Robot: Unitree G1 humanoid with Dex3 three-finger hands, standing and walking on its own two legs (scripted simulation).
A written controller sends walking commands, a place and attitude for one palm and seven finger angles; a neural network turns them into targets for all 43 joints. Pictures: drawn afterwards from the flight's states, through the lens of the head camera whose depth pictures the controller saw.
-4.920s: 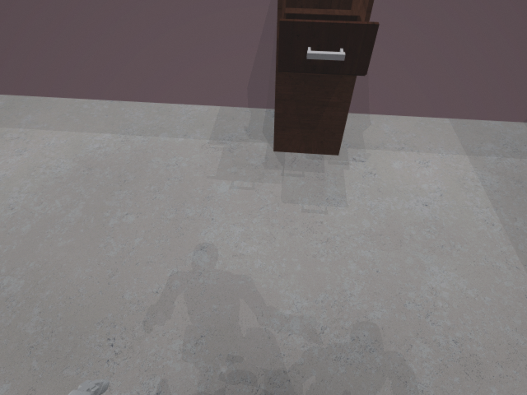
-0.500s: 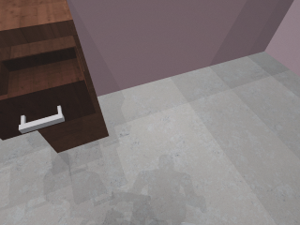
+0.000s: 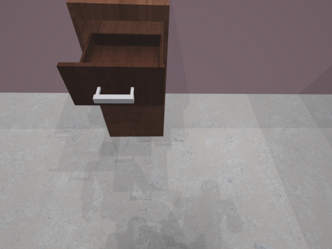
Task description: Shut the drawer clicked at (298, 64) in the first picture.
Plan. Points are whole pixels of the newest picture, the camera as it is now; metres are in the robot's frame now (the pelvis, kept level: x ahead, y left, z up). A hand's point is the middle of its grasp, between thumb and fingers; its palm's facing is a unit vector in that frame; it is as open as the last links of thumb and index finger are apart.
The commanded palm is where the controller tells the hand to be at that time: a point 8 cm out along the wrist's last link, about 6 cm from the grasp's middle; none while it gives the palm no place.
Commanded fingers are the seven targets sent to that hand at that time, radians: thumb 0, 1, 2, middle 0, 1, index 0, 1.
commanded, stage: turn to face it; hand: left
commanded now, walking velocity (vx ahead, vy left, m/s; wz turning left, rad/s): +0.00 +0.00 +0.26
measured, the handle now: (114, 94) +0.57 +0.23 -0.02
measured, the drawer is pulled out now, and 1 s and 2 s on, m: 0.29 0.29 0.29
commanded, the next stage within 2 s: take the last steps up to it in 0.04 s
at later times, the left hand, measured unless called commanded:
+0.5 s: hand out of the picture +0.06 +0.21 -0.15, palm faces +0.05 -0.98 -0.19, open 7.3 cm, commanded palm none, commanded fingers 0.00 0.90 0.90 -0.20 -0.30 -0.20 -0.30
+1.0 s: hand out of the picture +0.01 +0.13 -0.15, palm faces +0.23 -0.96 -0.16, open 7.3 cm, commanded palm none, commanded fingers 0.00 0.90 0.90 -0.20 -0.30 -0.20 -0.30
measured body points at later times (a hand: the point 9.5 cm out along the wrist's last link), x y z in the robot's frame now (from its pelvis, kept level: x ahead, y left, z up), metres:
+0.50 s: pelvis +0.00 +0.02 +0.02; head +0.00 +0.02 +0.47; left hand +0.05 +0.26 -0.13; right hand -0.02 -0.22 -0.14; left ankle -0.02 +0.10 -0.73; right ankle +0.03 -0.12 -0.69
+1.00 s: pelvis +0.12 +0.00 +0.02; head +0.14 -0.01 +0.46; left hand +0.00 +0.18 -0.13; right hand +0.23 -0.23 -0.14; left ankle +0.20 +0.15 -0.68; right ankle +0.05 -0.11 -0.73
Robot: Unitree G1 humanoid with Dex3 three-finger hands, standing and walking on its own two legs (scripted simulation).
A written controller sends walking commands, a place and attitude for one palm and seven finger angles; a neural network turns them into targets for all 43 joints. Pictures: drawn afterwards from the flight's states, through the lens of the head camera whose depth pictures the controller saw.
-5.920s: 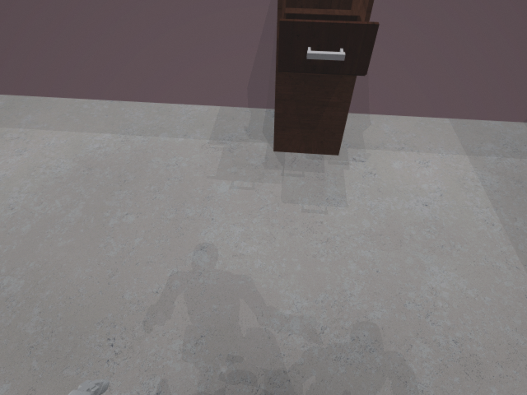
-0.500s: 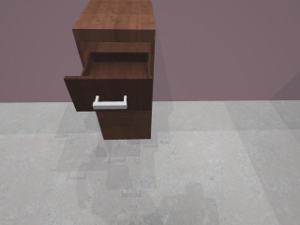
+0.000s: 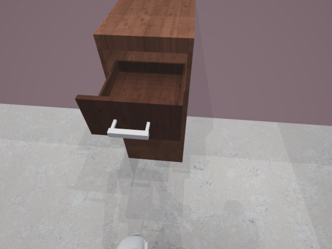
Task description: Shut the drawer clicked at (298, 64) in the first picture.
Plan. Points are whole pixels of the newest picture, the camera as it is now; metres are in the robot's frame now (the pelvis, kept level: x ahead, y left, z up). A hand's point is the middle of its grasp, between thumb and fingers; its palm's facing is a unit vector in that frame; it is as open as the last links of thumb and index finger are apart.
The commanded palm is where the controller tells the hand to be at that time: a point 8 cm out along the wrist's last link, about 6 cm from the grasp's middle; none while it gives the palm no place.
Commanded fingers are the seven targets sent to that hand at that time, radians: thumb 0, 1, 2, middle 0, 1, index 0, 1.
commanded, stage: take the last steps up to it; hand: left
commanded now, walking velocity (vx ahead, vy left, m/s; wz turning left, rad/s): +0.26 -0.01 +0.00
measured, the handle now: (129, 128) +0.47 +0.17 -0.03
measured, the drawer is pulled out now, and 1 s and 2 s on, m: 0.29 0.29 0.29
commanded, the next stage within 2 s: come to a stop and stand still in 0.28 s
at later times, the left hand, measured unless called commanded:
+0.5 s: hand (112, 215) +0.23 +0.20 -0.17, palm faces -0.01 -0.97 -0.24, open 7.3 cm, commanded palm none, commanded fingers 0.00 0.90 0.90 -0.20 -0.30 -0.20 -0.30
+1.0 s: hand (91, 243) +0.16 +0.24 -0.18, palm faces +0.02 -0.97 -0.22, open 7.3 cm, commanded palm none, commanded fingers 0.00 0.90 0.90 -0.20 -0.30 -0.20 -0.30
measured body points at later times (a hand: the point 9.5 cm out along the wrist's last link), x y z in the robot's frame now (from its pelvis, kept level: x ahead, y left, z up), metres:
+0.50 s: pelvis +0.15 +0.01 -0.01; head +0.15 +0.00 +0.44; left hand +0.24 +0.25 -0.15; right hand +0.14 -0.22 -0.17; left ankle +0.12 +0.13 -0.74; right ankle +0.23 -0.11 -0.74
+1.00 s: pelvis +0.10 +0.04 -0.01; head +0.10 +0.05 +0.44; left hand +0.16 +0.29 -0.16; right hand +0.09 -0.20 -0.15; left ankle +0.08 +0.15 -0.75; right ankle +0.19 -0.10 -0.72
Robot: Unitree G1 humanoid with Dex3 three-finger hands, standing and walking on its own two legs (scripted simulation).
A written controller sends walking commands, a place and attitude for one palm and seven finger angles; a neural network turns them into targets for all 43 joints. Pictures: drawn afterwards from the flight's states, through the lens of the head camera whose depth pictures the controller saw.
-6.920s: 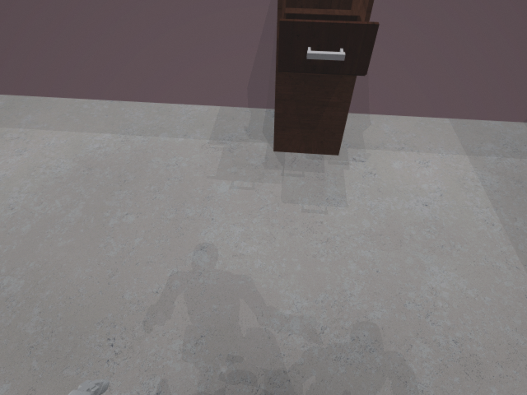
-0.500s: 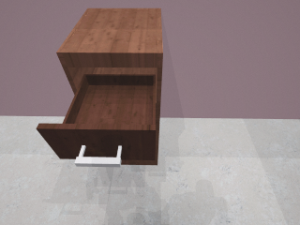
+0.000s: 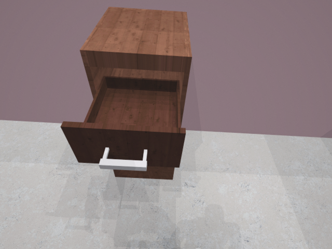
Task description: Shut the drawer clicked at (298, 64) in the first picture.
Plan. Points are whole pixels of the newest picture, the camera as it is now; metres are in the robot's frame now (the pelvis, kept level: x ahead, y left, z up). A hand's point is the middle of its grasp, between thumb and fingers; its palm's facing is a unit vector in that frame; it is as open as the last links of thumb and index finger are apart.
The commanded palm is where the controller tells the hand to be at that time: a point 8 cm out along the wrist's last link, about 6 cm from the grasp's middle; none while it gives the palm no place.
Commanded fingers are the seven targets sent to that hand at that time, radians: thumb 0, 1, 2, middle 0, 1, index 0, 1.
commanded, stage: come to a stop and stand still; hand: left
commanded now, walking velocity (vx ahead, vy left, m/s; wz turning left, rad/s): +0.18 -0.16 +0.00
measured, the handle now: (124, 158) +0.37 +0.14 -0.03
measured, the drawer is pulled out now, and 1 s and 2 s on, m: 0.29 0.29 0.29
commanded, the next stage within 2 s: look again from close up in 0.76 s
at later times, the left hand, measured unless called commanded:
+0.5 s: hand out of the picture +0.01 +0.15 -0.18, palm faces -0.03 -0.98 -0.21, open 7.3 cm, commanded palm none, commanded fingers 0.00 0.90 0.90 -0.20 -0.30 -0.20 -0.30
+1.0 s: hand out of the picture +0.01 +0.14 -0.17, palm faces +0.01 -0.97 -0.22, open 7.3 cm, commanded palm none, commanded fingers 0.00 0.90 0.90 -0.20 -0.30 -0.20 -0.30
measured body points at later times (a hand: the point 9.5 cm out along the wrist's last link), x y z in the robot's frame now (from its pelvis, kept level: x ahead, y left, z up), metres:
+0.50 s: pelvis +0.01 -0.02 -0.01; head +0.02 -0.04 +0.44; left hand +0.01 +0.20 -0.16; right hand -0.02 -0.22 -0.18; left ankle -0.03 +0.11 -0.74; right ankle -0.02 -0.13 -0.74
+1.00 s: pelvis +0.01 -0.04 +0.00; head +0.02 -0.06 +0.45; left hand +0.02 +0.19 -0.15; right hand +0.00 -0.26 -0.17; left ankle -0.03 +0.11 -0.74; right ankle -0.02 -0.13 -0.74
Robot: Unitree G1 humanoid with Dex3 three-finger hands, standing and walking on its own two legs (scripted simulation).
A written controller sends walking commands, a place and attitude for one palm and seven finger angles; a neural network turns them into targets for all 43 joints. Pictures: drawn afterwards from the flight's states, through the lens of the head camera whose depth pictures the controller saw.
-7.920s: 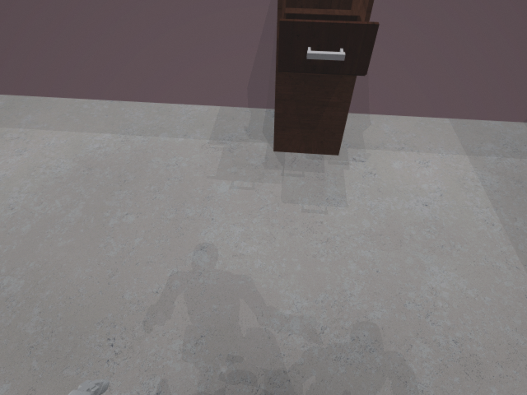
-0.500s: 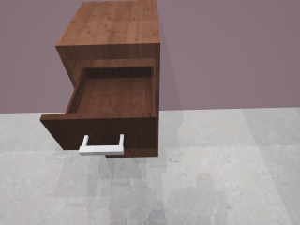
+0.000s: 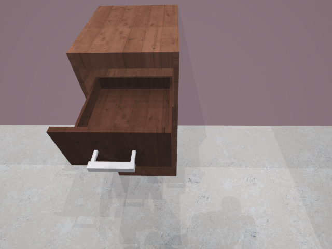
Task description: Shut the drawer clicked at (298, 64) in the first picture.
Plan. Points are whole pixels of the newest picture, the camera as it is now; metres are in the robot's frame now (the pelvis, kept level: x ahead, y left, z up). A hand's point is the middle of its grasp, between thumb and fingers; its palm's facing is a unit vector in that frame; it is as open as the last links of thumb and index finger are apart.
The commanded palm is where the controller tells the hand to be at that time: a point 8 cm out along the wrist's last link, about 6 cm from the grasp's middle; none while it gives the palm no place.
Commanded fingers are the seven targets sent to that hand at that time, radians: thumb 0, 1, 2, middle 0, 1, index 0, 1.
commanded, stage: look again from close up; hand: left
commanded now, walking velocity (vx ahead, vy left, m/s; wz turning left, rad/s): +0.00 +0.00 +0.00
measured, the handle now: (113, 160) +0.36 +0.18 -0.03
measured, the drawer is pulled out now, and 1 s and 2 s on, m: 0.29 0.29 0.29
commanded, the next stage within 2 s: shuffle to correct the standing spot in 0.32 s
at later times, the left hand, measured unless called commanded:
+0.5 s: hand out of the picture -0.02 +0.18 -0.17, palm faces +0.02 -0.98 -0.20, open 7.3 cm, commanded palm none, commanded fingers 0.00 0.90 0.90 -0.20 -0.30 -0.20 -0.30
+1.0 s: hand out of the picture -0.01 +0.16 -0.19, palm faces +0.07 -0.99 -0.16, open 7.3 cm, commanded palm none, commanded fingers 0.00 0.90 0.90 -0.20 -0.30 -0.20 -0.30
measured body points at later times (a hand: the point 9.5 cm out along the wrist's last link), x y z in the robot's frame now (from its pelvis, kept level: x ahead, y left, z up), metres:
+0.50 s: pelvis -0.01 +0.01 +0.00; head +0.00 +0.00 +0.45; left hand -0.02 +0.23 -0.15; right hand -0.03 -0.20 -0.17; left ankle -0.04 +0.15 -0.74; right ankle -0.02 -0.09 -0.74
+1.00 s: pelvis +0.05 +0.01 -0.01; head +0.07 +0.02 +0.44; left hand -0.01 +0.21 -0.17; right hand +0.06 -0.21 -0.17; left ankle +0.03 +0.12 -0.74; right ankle -0.01 -0.09 -0.73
